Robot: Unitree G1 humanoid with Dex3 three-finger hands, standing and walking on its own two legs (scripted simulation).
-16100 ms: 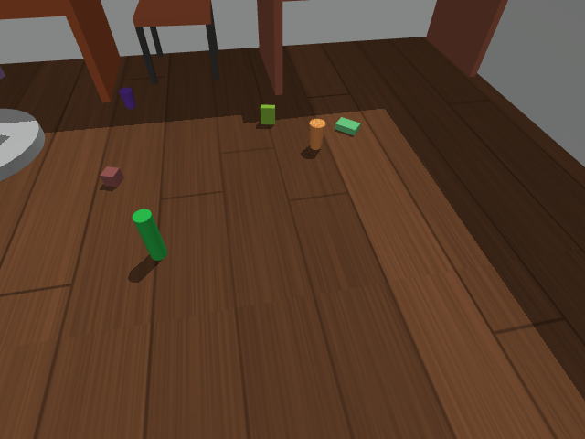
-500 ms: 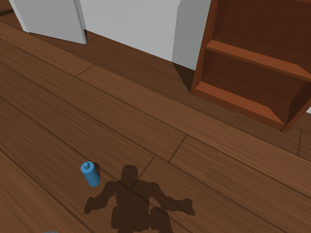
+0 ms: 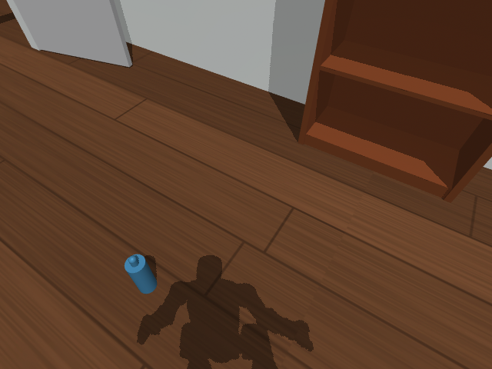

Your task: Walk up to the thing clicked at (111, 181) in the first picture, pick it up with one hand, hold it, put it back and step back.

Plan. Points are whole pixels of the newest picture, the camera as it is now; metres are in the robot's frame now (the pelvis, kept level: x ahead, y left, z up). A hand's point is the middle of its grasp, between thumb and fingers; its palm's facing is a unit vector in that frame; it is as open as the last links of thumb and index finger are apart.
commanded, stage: stand
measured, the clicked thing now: out of the picture -0.99 -0.32 -0.75
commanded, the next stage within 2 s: walk up in 1.94 s
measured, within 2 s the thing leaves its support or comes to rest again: neither
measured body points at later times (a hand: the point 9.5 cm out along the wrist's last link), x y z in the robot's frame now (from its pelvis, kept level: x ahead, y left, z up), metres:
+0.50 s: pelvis +0.01 +0.00 +0.00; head +0.02 +0.00 +0.45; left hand +0.09 +0.30 -0.13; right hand +0.09 -0.30 -0.13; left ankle +0.01 +0.14 -0.75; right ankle +0.02 -0.12 -0.75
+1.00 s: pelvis +0.01 +0.00 +0.00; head +0.02 -0.01 +0.45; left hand +0.08 +0.30 -0.13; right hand +0.09 -0.30 -0.14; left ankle +0.01 +0.14 -0.75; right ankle +0.02 -0.12 -0.75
